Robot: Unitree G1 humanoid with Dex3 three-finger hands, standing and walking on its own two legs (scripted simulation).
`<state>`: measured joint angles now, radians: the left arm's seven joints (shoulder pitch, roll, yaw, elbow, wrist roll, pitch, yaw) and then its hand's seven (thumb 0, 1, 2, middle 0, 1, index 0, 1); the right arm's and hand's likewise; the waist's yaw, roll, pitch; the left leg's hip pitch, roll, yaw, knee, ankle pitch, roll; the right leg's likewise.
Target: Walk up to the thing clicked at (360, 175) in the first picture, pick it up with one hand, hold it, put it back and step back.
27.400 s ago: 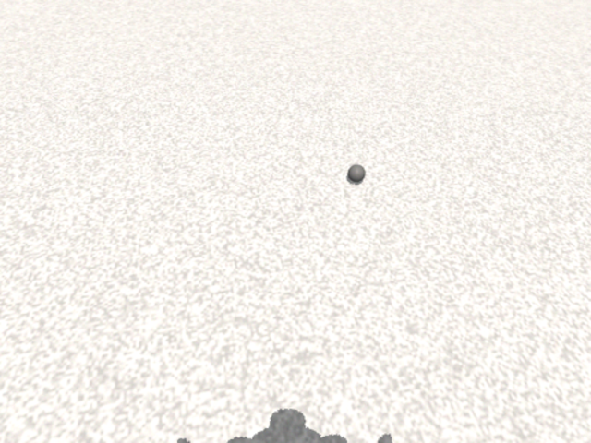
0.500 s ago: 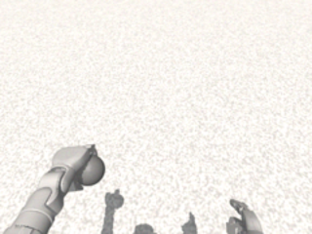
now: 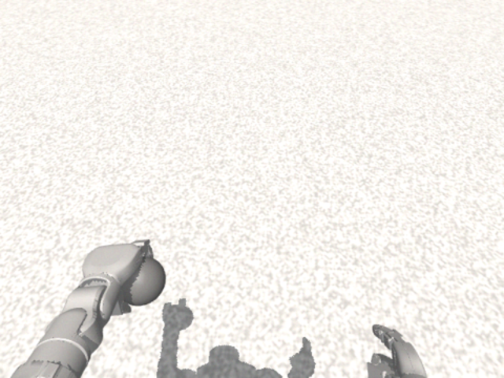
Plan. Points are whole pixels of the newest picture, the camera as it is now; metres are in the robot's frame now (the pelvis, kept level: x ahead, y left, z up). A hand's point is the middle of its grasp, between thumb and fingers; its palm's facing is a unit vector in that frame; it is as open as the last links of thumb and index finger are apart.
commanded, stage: crouch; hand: left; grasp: from above
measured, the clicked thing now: (141, 280) +0.30 +0.20 -0.08
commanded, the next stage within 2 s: lower in 1.62 s
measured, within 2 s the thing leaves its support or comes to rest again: neither
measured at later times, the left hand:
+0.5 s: hand (150, 307) +0.32 +0.24 -0.30, palm faces -0.41 +0.03 -0.91, open 10.9 cm
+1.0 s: hand (162, 324) +0.33 +0.25 -0.48, palm faces -0.43 -0.01 -0.90, open 10.9 cm
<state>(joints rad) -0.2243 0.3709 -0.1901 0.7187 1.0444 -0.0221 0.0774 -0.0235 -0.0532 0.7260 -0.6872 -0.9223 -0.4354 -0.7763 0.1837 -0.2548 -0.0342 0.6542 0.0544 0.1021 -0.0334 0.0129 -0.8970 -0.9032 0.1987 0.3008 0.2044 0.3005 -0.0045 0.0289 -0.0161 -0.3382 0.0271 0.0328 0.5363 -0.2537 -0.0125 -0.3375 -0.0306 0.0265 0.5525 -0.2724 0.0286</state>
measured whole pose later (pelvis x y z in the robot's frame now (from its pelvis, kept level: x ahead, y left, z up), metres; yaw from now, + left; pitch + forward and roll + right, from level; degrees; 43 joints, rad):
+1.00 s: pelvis -0.07 +0.01 -0.32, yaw -2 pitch +36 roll -5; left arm -0.70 0.49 0.01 1.23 1.22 -0.12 0.45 -0.01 -0.05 0.70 -0.84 -0.89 -0.47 -0.72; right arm 0.13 -0.25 -0.05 0.77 -0.10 -0.08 0.07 0.01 -0.91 -0.90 0.20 0.30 0.21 0.30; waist -0.13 0.02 -0.19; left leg -2.01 0.02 -0.08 2.02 -0.65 -0.01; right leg -1.94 -0.01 -0.01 1.98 -0.68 0.05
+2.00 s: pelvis -0.09 +0.00 -0.42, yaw -4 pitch +33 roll -6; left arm -0.81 0.59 0.08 1.43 1.25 -0.21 0.48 -0.01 -0.06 0.72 -0.73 -0.82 -0.47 -0.72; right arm 0.12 -0.27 -0.01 0.81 -0.14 -0.09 0.13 0.01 -0.92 -0.91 0.20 0.30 0.21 0.30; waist -0.17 -0.01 -0.09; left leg -2.27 0.02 -0.13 2.35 -0.66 -0.03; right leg -2.21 0.02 -0.02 2.30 -0.68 0.05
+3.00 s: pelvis -0.08 +0.00 -0.48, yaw -8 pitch +29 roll -9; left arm -0.85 0.74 0.21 1.68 1.33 -0.25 0.69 0.00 -0.04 0.69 -0.75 -0.83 -0.45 -0.72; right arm 0.07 -0.29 0.08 0.85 -0.30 -0.18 0.26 0.01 -0.90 -0.90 0.20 0.30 0.21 0.30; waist -0.27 -0.05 0.02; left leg -2.36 0.01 -0.22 2.56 -0.70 -0.05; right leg -2.28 0.05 -0.08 2.46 -0.69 0.07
